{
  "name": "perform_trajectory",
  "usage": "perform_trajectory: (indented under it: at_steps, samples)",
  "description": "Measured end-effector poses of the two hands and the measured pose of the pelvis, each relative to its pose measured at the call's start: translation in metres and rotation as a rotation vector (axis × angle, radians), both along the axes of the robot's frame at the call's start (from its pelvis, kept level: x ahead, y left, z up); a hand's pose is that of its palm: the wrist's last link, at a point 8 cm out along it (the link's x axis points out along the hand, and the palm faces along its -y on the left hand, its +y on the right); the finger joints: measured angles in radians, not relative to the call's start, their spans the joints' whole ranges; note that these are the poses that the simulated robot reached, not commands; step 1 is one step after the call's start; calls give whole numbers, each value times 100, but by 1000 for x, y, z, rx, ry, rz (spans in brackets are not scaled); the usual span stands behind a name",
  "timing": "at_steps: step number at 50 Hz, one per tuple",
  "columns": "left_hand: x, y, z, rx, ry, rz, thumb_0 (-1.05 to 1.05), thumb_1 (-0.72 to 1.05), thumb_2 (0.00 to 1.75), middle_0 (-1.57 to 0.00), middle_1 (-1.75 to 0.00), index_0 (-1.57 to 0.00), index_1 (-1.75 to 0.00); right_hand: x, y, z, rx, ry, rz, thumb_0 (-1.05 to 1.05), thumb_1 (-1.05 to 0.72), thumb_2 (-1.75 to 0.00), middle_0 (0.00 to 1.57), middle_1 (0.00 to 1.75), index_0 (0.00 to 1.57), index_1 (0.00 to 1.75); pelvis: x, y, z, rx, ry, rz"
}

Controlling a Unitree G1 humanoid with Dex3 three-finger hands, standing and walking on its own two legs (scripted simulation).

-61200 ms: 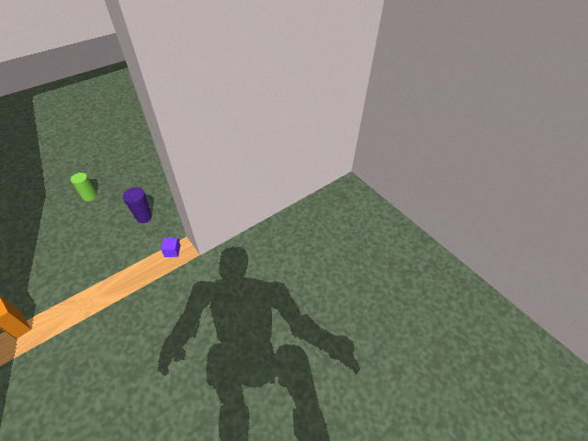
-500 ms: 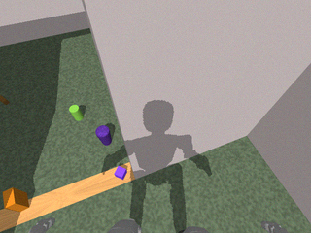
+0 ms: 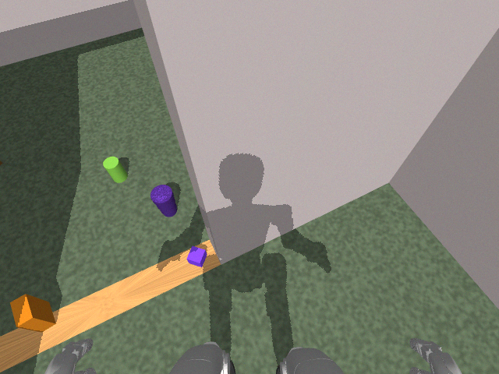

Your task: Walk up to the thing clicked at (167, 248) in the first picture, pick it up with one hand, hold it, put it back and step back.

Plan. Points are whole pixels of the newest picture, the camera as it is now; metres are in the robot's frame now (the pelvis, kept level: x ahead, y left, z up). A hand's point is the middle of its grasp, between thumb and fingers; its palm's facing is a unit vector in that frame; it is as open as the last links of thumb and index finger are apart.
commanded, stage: step back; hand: left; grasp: from above
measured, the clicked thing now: (197, 256) +0.52 +0.21 -0.72
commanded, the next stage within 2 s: none
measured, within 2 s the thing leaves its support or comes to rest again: neither
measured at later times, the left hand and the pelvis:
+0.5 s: hand out of the picture -0.02 +0.31 -0.14, palm faces +0.04 -0.94 -0.35, open 7.4 cm; pelvis -0.12 +0.03 +0.02, yaw +1 degrees
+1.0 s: hand out of the picture -0.20 +0.26 -0.11, palm faces -0.02 -0.90 -0.44, open 7.4 cm; pelvis -0.28 -0.02 +0.02, yaw -2 degrees
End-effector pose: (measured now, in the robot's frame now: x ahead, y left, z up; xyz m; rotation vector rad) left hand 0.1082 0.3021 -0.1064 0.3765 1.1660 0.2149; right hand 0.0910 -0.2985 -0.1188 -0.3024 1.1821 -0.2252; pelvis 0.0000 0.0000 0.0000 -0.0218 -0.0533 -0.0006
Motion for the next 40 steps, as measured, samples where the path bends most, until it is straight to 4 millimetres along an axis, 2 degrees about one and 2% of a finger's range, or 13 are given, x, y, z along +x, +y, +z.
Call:
perform_trajectory:
  at_steps: [5,10,14,17,20,23,29,34,40]
  samples:
    - [-22,-2,16,3,-47,5,1,90,90,-21,-30,-20,-30,-7,1,7,18,-16,14,1,-91,-90,21,30,20,30,-19,-3,8,44,0,-9]
    - [-39,8,27,13,-79,16,1,90,90,-21,-30,-21,-30,-25,-2,18,-14,-25,47,1,-91,-90,21,30,20,30,-41,7,14,53,27,5]
    - [-52,23,23,14,-115,6,1,90,90,-21,-30,-21,-30,-48,1,18,-58,-4,72,1,-91,-90,21,30,20,30,-64,19,8,28,32,34]
    - [-67,38,9,-3,-130,14,1,90,90,-21,-30,-21,-30,-70,11,18,-88,10,83,1,-91,-90,20,30,20,30,-84,28,-1,39,12,46]
    - [-91,46,1,-20,-96,40,1,90,90,-21,-30,-20,-30,-96,24,28,-83,22,91,1,-91,-90,20,30,20,30,-100,33,3,33,2,32]
    - [-117,48,1,-41,-53,58,1,91,90,-21,-30,-20,-30,-117,29,42,-87,34,90,1,-91,-90,21,30,20,30,-112,33,13,-7,14,39]
    - [-175,47,-3,-43,27,52,1,91,90,-21,-30,-20,-30,-137,25,53,-105,-23,74,1,-90,-90,21,30,21,30,-145,31,17,-6,32,-7]
    - [-216,38,-8,-20,87,20,1,91,90,-21,-30,-20,-30,-157,12,46,-100,-101,63,1,-90,-90,21,30,21,30,-182,20,9,10,20,-49]
    - [-259,12,-3,8,66,-6,1,91,90,-21,-30,-20,-30,-200,-21,19,-70,-137,34,1,-90,-90,21,30,21,30,-232,-1,-7,-6,-9,-67]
